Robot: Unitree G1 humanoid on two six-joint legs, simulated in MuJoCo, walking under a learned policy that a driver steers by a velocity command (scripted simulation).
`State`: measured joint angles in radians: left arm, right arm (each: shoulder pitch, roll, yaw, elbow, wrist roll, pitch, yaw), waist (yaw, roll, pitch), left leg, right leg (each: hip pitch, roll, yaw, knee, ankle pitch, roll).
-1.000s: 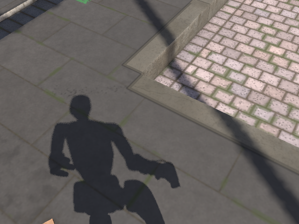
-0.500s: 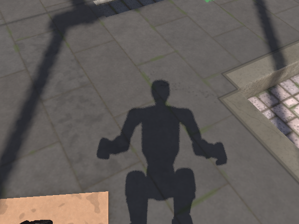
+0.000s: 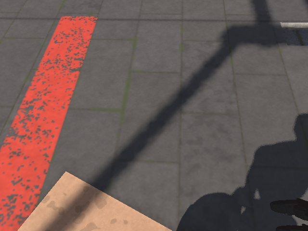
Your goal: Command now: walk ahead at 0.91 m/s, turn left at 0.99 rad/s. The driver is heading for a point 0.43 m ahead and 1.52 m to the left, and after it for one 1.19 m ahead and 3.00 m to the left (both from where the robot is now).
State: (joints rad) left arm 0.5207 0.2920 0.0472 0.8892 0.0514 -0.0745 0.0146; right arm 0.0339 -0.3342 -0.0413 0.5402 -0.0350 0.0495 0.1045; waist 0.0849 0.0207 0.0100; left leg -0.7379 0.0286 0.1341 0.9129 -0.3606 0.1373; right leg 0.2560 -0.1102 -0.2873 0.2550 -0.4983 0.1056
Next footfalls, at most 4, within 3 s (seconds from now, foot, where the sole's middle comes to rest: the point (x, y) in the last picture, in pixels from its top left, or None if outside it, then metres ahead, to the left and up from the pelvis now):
0.02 left None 0.19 0.08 -0.72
0.46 right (175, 182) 0.66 0.02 -0.74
0.90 left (100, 134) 0.90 0.41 -0.74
1.26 right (83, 81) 1.26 0.58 -0.74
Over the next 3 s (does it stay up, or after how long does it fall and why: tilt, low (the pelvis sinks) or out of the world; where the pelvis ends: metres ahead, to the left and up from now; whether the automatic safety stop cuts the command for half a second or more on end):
stays up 0.79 1.39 0.02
